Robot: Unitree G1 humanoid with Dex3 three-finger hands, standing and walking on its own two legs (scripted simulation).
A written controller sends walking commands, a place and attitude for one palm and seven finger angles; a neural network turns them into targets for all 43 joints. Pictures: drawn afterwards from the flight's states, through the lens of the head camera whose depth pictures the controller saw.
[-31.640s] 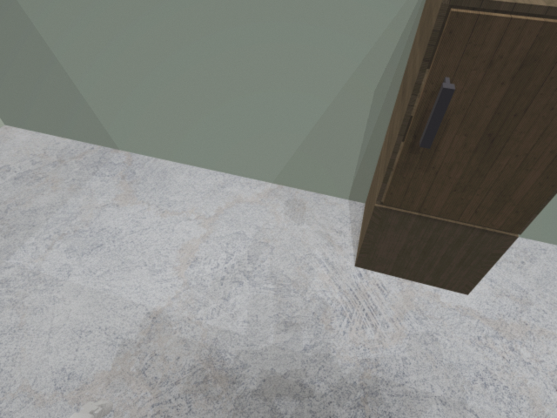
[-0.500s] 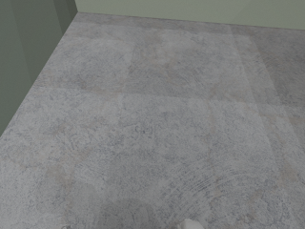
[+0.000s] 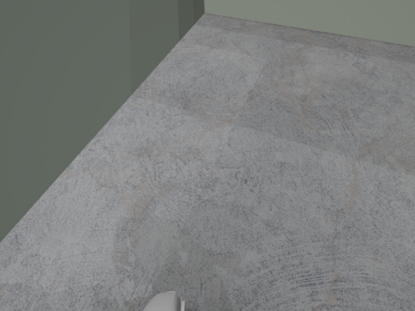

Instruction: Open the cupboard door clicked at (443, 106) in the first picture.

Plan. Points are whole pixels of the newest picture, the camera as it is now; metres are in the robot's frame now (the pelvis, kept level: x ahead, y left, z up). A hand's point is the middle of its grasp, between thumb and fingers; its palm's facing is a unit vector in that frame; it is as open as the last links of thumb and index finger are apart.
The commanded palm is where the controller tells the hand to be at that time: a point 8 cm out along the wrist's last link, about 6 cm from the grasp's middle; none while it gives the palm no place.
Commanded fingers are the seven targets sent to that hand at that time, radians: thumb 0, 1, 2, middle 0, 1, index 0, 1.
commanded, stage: turn to face it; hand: left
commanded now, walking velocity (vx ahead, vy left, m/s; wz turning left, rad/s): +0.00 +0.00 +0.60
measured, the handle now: out of the picture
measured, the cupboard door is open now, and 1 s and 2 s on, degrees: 44 44 44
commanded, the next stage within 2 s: none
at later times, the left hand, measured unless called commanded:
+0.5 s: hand out of the picture +0.05 +0.25 -0.16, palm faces +0.28 -0.92 -0.26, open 7.4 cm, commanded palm none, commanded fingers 0.00 0.90 0.90 -0.20 -0.30 -0.20 -0.30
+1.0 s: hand out of the picture -0.06 +0.19 -0.18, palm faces +0.59 -0.77 -0.24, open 7.3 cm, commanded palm none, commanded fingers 0.00 0.90 0.90 -0.20 -0.30 -0.20 -0.30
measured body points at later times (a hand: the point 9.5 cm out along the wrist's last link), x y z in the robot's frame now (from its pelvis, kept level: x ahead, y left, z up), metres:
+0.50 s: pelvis +0.00 +0.02 +0.00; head +0.05 +0.03 +0.44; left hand +0.04 +0.30 -0.14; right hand +0.13 -0.21 -0.15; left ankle -0.01 +0.13 -0.74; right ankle +0.04 -0.14 -0.69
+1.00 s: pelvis +0.01 +0.00 -0.01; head +0.05 +0.04 +0.43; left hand -0.09 +0.23 -0.16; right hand +0.26 -0.16 -0.15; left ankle -0.04 +0.09 -0.73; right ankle +0.05 -0.13 -0.74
